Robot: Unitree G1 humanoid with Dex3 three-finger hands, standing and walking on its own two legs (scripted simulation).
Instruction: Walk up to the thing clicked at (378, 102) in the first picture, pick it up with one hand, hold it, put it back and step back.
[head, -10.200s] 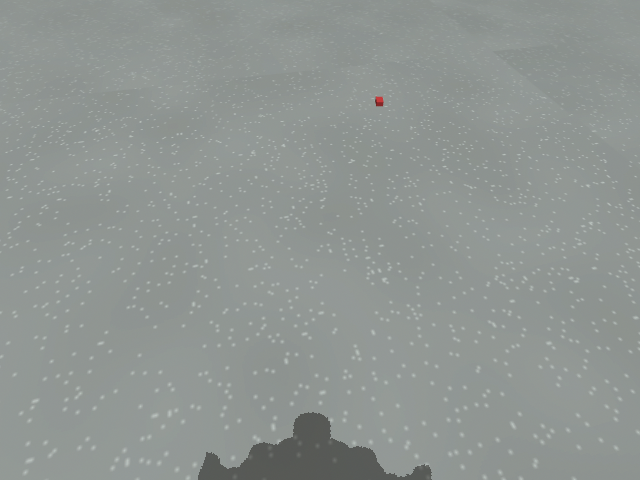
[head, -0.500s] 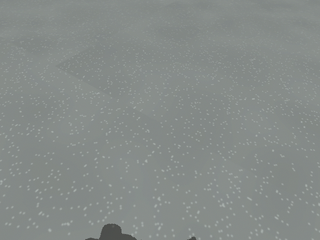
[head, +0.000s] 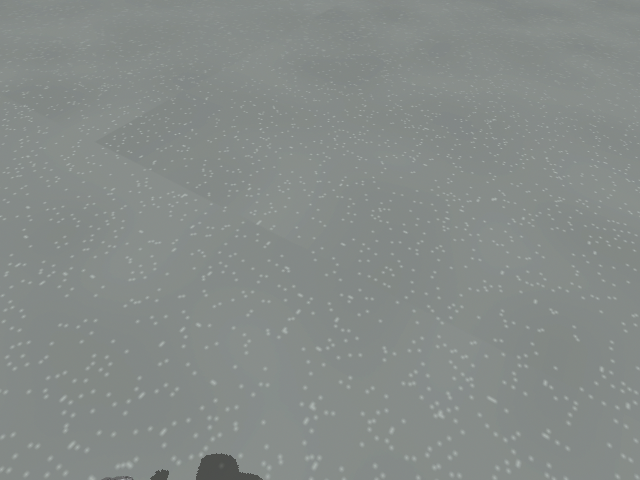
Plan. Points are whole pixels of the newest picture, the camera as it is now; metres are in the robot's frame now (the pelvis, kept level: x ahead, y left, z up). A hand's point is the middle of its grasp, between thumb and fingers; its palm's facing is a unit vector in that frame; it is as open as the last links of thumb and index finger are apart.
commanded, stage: walk up
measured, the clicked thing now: out of the picture +0.56 +1.34 -0.77
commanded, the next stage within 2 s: stand in 0.04 s
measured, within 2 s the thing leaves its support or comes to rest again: neither
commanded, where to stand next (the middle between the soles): +0.04 +0.00 m, yaw -1 degrees
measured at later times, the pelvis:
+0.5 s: pelvis +0.02 +0.00 +0.00, yaw +0 degrees
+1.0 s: pelvis +0.04 +0.00 +0.00, yaw -1 degrees
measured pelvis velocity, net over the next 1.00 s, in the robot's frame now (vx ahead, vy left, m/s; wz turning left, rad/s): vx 0.04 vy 0.00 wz -0.01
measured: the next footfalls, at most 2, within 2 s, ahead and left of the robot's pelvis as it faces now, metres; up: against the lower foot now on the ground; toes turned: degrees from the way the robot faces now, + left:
none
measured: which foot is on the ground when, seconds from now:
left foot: down 0.00-1.00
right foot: down 0.00-1.00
